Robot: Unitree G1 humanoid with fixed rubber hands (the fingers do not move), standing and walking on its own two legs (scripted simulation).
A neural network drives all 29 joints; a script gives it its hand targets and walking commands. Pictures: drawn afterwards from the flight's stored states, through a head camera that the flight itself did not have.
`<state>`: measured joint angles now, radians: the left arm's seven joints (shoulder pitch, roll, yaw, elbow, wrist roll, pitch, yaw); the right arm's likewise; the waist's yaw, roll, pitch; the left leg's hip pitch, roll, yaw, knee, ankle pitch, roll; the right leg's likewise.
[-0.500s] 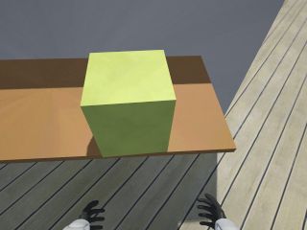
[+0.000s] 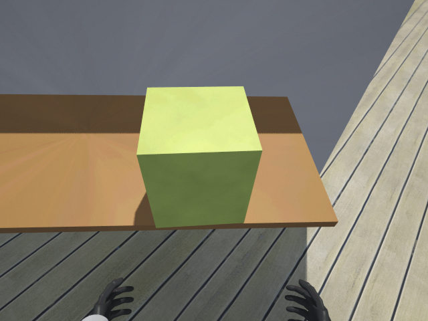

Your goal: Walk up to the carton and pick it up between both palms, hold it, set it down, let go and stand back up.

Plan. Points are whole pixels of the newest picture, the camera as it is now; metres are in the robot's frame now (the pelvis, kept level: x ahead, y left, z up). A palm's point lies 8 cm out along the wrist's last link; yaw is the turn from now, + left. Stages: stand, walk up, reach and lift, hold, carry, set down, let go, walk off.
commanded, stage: reach and lift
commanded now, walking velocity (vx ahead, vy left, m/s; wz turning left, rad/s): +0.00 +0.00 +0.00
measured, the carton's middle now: (198, 159) +0.46 +0.06 +0.04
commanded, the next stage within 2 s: none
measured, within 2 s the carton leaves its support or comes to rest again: neither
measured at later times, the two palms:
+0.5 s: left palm out of the picture +0.15 +0.23 -0.04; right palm out of the picture +0.16 -0.18 -0.05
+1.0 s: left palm (86, 266) +0.22 +0.24 +0.01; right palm (314, 261) +0.25 -0.17 +0.01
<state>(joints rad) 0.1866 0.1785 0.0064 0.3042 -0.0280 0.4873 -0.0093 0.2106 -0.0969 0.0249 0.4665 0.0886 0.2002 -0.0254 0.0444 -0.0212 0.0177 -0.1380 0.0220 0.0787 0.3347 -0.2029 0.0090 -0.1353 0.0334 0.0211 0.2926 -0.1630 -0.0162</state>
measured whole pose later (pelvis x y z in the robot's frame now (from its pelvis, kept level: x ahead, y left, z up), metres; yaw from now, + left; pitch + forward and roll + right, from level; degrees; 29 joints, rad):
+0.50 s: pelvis -0.01 +0.01 +0.00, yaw +0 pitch -1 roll -1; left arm 0.28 0.21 -0.03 0.20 -0.12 0.27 0.04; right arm 0.35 -0.10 0.01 0.26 0.08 0.06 -0.02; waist 0.07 0.00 0.01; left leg -0.13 0.01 0.08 0.37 -0.22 0.02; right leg -0.13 0.03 0.03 0.33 -0.18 -0.01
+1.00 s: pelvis +0.00 +0.00 +0.00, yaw +1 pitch +0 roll -1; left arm 0.10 0.23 0.02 0.21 -0.16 0.09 0.00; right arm 0.16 -0.13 0.04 0.23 0.17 -0.02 -0.10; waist 0.07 0.00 -0.01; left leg -0.14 0.02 0.05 0.34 -0.21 0.01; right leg -0.10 0.03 0.00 0.26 -0.15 -0.01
